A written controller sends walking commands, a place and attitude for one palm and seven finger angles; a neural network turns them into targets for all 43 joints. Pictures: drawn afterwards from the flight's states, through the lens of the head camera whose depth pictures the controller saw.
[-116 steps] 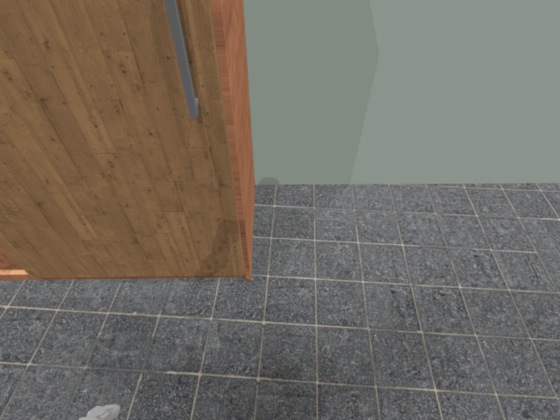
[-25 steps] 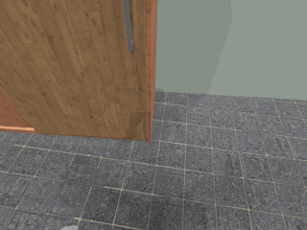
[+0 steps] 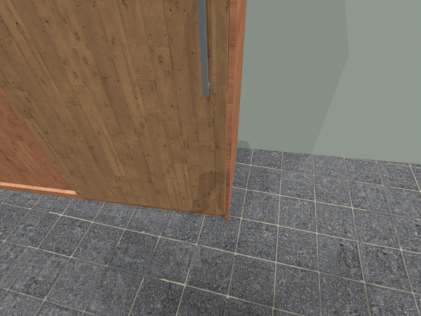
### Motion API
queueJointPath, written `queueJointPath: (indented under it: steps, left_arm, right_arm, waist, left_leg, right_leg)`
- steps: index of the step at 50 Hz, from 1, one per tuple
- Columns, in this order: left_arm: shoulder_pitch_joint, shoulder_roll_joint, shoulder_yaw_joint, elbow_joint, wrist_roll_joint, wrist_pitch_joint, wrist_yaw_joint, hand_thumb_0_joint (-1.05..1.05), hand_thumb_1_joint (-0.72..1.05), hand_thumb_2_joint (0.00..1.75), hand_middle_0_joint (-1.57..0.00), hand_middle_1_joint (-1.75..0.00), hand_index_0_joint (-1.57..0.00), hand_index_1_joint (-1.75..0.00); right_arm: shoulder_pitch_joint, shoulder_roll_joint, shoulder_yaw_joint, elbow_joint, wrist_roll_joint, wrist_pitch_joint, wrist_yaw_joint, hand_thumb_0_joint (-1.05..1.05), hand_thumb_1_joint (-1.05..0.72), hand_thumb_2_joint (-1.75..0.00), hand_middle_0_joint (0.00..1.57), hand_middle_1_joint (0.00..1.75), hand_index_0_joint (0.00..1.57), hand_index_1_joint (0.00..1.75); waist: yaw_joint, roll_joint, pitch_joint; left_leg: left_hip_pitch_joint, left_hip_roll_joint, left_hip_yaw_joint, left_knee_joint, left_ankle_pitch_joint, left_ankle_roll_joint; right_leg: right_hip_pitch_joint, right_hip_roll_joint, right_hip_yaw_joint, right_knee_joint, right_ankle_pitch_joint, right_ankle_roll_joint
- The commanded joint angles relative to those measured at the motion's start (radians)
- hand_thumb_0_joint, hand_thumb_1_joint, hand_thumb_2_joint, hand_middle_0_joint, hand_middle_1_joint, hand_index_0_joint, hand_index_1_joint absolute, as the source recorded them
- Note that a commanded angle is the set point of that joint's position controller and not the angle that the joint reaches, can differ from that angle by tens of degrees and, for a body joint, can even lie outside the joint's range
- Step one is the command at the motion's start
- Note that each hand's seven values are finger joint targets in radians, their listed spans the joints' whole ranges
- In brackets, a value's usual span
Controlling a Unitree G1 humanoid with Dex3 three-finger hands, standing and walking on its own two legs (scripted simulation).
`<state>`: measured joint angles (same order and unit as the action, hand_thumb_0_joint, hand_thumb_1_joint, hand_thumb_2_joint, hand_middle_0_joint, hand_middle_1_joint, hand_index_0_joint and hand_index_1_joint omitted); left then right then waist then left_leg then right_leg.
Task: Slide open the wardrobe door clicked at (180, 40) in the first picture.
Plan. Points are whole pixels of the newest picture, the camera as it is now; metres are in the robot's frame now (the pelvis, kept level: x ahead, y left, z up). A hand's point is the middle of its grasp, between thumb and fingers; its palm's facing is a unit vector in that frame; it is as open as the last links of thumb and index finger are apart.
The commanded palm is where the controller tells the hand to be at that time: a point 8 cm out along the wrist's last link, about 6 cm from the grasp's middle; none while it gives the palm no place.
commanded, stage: take the last steps up to it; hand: right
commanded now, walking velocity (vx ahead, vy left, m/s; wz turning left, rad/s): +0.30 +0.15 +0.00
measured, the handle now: (204, 43) +0.73 +0.04 +0.20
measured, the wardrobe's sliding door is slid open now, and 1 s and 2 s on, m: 0.00 0.00 0.00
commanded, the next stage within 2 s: come to a stop and stand still in 0.54 s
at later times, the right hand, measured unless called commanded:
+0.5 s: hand (299, 301) +0.21 -0.19 -0.19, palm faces -0.07 +0.99 -0.12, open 7.4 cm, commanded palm none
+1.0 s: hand (274, 241) +0.35 -0.15 -0.17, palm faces +0.08 +0.97 -0.25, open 7.3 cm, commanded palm none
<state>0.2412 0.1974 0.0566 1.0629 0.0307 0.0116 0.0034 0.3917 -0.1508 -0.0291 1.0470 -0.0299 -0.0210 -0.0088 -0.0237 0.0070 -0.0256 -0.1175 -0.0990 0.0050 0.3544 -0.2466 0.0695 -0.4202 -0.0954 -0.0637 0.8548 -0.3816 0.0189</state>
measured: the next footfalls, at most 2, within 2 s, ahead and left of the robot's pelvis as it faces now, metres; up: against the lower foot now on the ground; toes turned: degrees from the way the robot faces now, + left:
right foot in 0.08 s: +0.08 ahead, -0.11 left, +0.00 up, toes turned -7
left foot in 0.64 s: +0.37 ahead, +0.13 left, +0.00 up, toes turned +9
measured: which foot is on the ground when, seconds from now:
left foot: down 0.00-0.08, up 0.10-0.62, down 0.64-1.00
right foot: up 0.00-0.06, down 0.08-0.64, up 0.66-1.00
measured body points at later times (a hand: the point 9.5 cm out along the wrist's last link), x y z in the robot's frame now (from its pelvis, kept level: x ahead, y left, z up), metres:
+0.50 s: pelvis +0.16 -0.01 +0.00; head +0.19 -0.05 +0.45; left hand +0.01 +0.16 -0.13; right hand +0.22 -0.24 -0.17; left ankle +0.27 +0.15 -0.67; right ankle +0.04 -0.11 -0.74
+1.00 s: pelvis +0.26 +0.04 -0.01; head +0.30 +0.05 +0.44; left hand +0.37 +0.28 -0.16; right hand +0.34 -0.20 -0.15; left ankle +0.33 +0.12 -0.74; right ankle +0.27 -0.09 -0.68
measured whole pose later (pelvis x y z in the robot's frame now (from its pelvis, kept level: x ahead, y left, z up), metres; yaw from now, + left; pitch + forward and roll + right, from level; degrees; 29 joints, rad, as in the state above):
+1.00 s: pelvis +0.26 +0.04 -0.01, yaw -1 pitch -1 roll +0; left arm 0.09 0.20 0.08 0.98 0.02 0.05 0.03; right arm 0.12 -0.14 -0.04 0.99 -0.02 0.01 -0.05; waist -0.01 -0.04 0.09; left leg -0.33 0.03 0.18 0.53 -0.18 0.07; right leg -0.49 -0.02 -0.01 1.05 -0.44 0.05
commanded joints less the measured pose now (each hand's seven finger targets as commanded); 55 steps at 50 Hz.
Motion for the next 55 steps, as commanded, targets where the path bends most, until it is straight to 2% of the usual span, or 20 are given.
queueJointPath:
  steps: [1,2,3,4,5,6,7,9,13,18,24,28,30,31,32,33,36,38,47,55]
  left_arm:
    - [-0.003,0.041,0.004,-0.072,-0.008,-0.05,0.005,0.0,0.9,0.9,-0.2,-0.3,-0.2,-0.3]
    - [0.083,0.043,0.004,-0.04,-0.009,-0.057,0.011,0.0,0.9,0.9,-0.2,-0.3,-0.2,-0.3]
    - [0.183,0.077,0.011,0.001,-0.01,-0.066,0.022,0.0,0.9,0.9,-0.2,-0.3,-0.2,-0.3]
    - [0.3,0.181,0.035,0.032,0.002,-0.071,0.028,0.0,0.9,0.9,-0.2,-0.3,-0.2,-0.3]
    - [0.338,0.231,0.039,0.025,0.003,-0.065,0.036,0.0,0.9,0.9,-0.2,-0.3,-0.2,-0.3]
    - [0.262,0.204,0.033,0.005,0.001,-0.056,0.039,0.0,0.9,0.9,-0.2,-0.3,-0.2,-0.3]
    - [0.209,0.142,0.017,-0.003,-0.001,-0.058,0.042,0.0,0.9,0.9,-0.2,-0.3,-0.2,-0.3]
    - [0.158,0.072,-0.009,-0.012,-0.008,-0.078,0.046,0.0,0.9,0.9,-0.2,-0.3,-0.2,-0.3]
    - [0.226,0.048,-0.014,0.022,-0.013,-0.096,0.05,0.0,0.9,0.9,-0.2,-0.3,-0.2,-0.3]
    - [0.339,0.023,-0.02,0.07,-0.008,-0.096,0.053,0.0,0.9,0.9,-0.2,-0.3,-0.2,-0.3]
    - [0.406,0.019,-0.017,0.111,0.003,-0.086,0.055,0.0,0.9,0.9,-0.2,-0.3,-0.2,-0.3]
    - [0.354,0.062,0.003,0.115,-0.002,-0.077,0.057,0.0,0.9,0.9,-0.2,-0.3,-0.2,-0.3]
    - [0.315,0.069,0.011,0.107,-0.013,-0.074,0.052,0.0,0.9,0.9,-0.2,-0.3,-0.2,-0.3]
    - [0.333,0.042,0.011,0.102,-0.024,-0.073,0.041,0.0,0.9,0.9,-0.2,-0.3,-0.2,-0.3]
    - [0.39,-0.025,-0.004,0.082,-0.034,-0.075,0.034,0.0,0.9,0.9,-0.2,-0.3,-0.2,-0.3]
    - [0.357,-0.009,-0.008,0.073,-0.036,-0.067,0.04,0.0,0.9,0.9,-0.2,-0.3,-0.2,-0.3]
    - [0.273,-0.055,-0.013,0.074,-0.03,-0.031,0.042,0.0,0.9,0.9,-0.2,-0.3,-0.2,-0.3]
    - [0.259,-0.079,-0.012,0.069,-0.032,0.005,0.045,0.0,0.9,0.9,-0.2,-0.3,-0.2,-0.3]
    - [0.063,0.024,0.023,-0.063,-0.008,0.059,0.017,0.0,0.9,0.9,-0.2,-0.3,-0.2,-0.3]
    - [-0.019,0.025,0.013,-0.116,-0.017,0.025,0.006,0.0,0.9,0.9,-0.2,-0.3,-0.2,-0.3]
  right_arm:
    - [0.018,-0.157,-0.039,-0.018,-0.003,-0.014,-0.003,0.0,-0.9,-0.9,0.2,0.3,0.2,0.3]
    - [-0.012,-0.153,-0.04,-0.018,0.002,-0.01,-0.001,0.0,-0.9,-0.9,0.2,0.3,0.2,0.3]
    - [-0.007,-0.12,-0.036,-0.02,0.008,-0.008,0.004,0.0,-0.9,-0.9,0.2,0.3,0.2,0.3]
    - [0.022,-0.064,-0.027,-0.028,0.013,-0.008,0.018,0.0,-0.9,-0.9,0.2,0.3,0.2,0.3]
    - [-0.009,-0.083,-0.027,-0.064,0.002,-0.006,0.019,0.0,-0.9,-0.9,0.2,0.3,0.2,0.3]
    - [-0.06,-0.124,-0.042,-0.069,-0.014,0.004,0.019,0.0,-0.9,-0.9,0.2,0.3,0.2,0.3]
    - [-0.074,-0.117,-0.047,-0.052,-0.021,0.013,0.022,0.0,-0.9,-0.9,0.2,0.3,0.2,0.3]
    - [-0.043,-0.093,-0.046,-0.026,-0.015,0.015,0.038,0.0,-0.9,-0.9,0.2,0.3,0.2,0.3]
    - [0.013,-0.047,-0.047,0.013,-0.011,0.031,0.037,0.0,-0.9,-0.9,0.2,0.3,0.2,0.3]
    - [-0.122,-0.038,-0.041,-0.027,-0.009,0.03,0.039,0.0,-0.9,-0.9,0.2,0.3,0.2,0.3]
    - [-0.332,-0.026,-0.019,-0.083,0.004,0.013,0.047,0.0,-0.9,-0.9,0.2,0.3,0.2,0.3]
    - [-0.238,-0.055,-0.025,-0.05,0.011,0.001,0.035,0.0,-0.9,-0.9,0.2,0.3,0.2,0.3]
    - [-0.041,-0.099,-0.041,0.014,0.006,-0.015,0.026,0.0,-0.9,-0.9,0.2,0.3,0.2,0.3]
    - [0.082,-0.169,-0.06,0.05,-0.002,-0.029,0.016,0.0,-0.9,-0.9,0.2,0.3,0.2,0.3]
    - [0.167,-0.236,-0.077,0.069,0.001,-0.041,0.001,0.0,-0.9,-0.9,0.2,0.3,0.2,0.3]
    - [0.138,-0.24,-0.07,0.062,0.019,-0.043,-0.008,0.0,-0.9,-0.9,0.2,0.3,0.2,0.3]
    - [-0.126,-0.123,-0.031,-0.003,0.017,-0.03,-0.033,0.0,-0.9,-0.9,0.2,0.3,0.2,0.3]
    - [-0.19,-0.104,-0.025,-0.028,0.009,-0.022,-0.045,0.0,-0.9,-0.9,0.2,0.3,0.2,0.3]
    - [-0.202,-0.162,-0.057,-0.097,0.003,0.015,-0.049,0.0,-0.9,-0.9,0.2,0.3,0.2,0.3]
    - [-0.161,-0.211,-0.066,-0.111,-0.01,0.033,-0.035,0.0,-0.9,-0.9,0.2,0.3,0.2,0.3]
  waist:
    - [0.037,0.082,0.097]
    - [0.075,0.058,0.087]
    - [0.106,-0.056,0.069]
    - [0.134,-0.33,0.03]
    - [0.131,-0.368,0.077]
    - [0.107,-0.198,0.16]
    - [0.074,-0.177,0.235]
    - [0.028,-0.093,0.239]
    - [0.013,-0.16,0.158]
    - [0.05,-0.127,0.176]
    - [0.111,-0.15,0.219]
    - [0.053,-0.198,0.126]
    - [-0.036,-0.138,0.002]
    - [-0.085,-0.003,-0.099]
    - [-0.077,0.233,-0.247]
    - [-0.065,0.153,-0.244]
    - [0.026,-0.019,-0.026]
    - [0.066,-0.044,0.034]
    - [0.033,0.125,-0.021]
    - [0.006,0.145,-0.05]
  left_leg:
    - [-0.114,0.27,-0.24,-0.106,-0.072,0.13]
    - [-0.188,0.231,-0.189,-0.042,-0.096,0.102]
    - [-0.303,0.171,-0.143,0.124,-0.085,0.069]
    - [-0.473,0.069,-0.034,0.42,-0.177,0.012]
    - [-0.584,0.047,0.007,0.638,-0.296,-0.017]
    - [-0.581,0.118,-0.058,0.73,-0.236,-0.017]
    - [-0.574,0.135,-0.066,0.782,-0.129,-0.029]
    - [-0.534,0.164,-0.053,0.806,-0.004,-0.048]
    - [-0.545,0.152,-0.018,0.831,0.114,-0.082]
    - [-0.656,0.176,0.041,0.792,0.128,-0.089]
    - [-0.581,0.175,0.116,0.429,0.107,-0.068]
    - [-0.337,0.126,0.132,0.253,0.045,-0.015]
    - [-0.038,0.099,0.149,0.128,0.17,-0.002]
    - [0.23,0.234,0.011,0.134,0.278,0.047]
    - [0.454,0.496,-0.342,0.102,0.552,0.153]
    - [0.341,0.538,-0.356,0.054,0.709,0.191]
    - [-0.048,0.472,-0.146,0.017,0.831,0.147]
    - [-0.217,0.444,-0.054,0.003,0.809,0.132]
    - [-0.12,0.452,-0.06,0.015,0.678,0.142]
    - [-0.117,0.405,-0.102,0.008,0.303,0.106]
  right_leg:
    - [0.095,0.016,-0.035,-0.228,0.045,-0.019]
    - [0.238,0.029,-0.058,-0.329,0.122,-0.02]
    - [0.415,-0.007,0.006,-0.414,0.109,-0.032]
    - [0.533,-0.245,0.356,-0.565,-0.119,-0.089]
    - [0.469,-0.422,0.621,-0.72,-0.241,-0.162]
    - [0.326,-0.43,0.594,-0.761,-0.347,-0.184]
    - [0.217,-0.356,0.511,-0.78,-0.295,-0.125]
    - [0.173,-0.278,0.332,-0.752,-0.071,-0.084]
    - [0.283,-0.17,0.075,-0.667,0.358,-0.02]
    - [0.379,-0.176,0.043,-0.618,0.636,-0.055]
    - [0.427,-0.183,0.031,-0.599,0.742,-0.125]
    - [0.452,-0.207,0.002,-0.461,0.944,-0.125]
    - [0.382,-0.165,-0.025,-0.249,0.862,-0.083]
    - [0.185,-0.11,-0.055,-0.008,0.6,-0.05]
    - [-0.051,0.077,-0.069,0.328,-0.183,-0.012]
    - [-0.037,0.072,0.052,0.46,-0.253,-0.038]
    - [0.042,-0.009,0.096,0.379,-0.112,-0.015]
    - [0.105,0.002,0.09,0.269,-0.107,-0.007]
    - [-0.034,0.054,0.094,0.25,-0.044,0.043]
    - [0.138,0.083,0.013,-0.139,-0.031,0.021]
